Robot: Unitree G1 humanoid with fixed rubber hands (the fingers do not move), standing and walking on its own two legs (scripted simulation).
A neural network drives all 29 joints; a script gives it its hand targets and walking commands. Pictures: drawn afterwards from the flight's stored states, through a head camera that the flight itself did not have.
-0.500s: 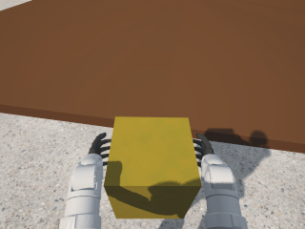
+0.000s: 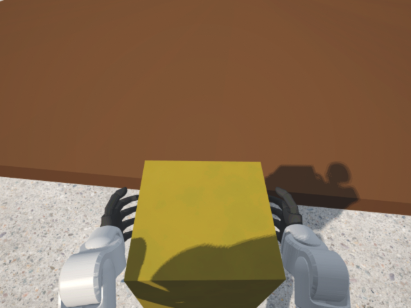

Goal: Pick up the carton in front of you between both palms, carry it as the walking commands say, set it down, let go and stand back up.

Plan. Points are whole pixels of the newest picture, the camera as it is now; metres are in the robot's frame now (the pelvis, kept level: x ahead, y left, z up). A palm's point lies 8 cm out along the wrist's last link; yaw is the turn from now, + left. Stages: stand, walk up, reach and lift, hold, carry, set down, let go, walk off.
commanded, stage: carry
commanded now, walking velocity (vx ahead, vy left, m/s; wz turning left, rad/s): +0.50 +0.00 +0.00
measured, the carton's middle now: (201, 242) +0.25 +0.01 +0.02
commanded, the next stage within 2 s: none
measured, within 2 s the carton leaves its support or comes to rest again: neither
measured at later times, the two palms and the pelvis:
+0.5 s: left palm (161, 122) +0.52 +0.11 +0.11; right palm (279, 119) +0.55 -0.19 +0.10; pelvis +0.30 -0.06 +0.01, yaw +3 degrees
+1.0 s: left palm (164, 49) +0.98 +0.15 +0.11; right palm (245, 50) +0.96 -0.16 +0.12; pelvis +0.61 +0.00 +0.00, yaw +0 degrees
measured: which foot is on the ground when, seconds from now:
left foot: down 0.00-0.30, up 0.32-0.78, down 0.80-1.00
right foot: up 0.00-0.24, down 0.26-0.82, up 0.84-1.00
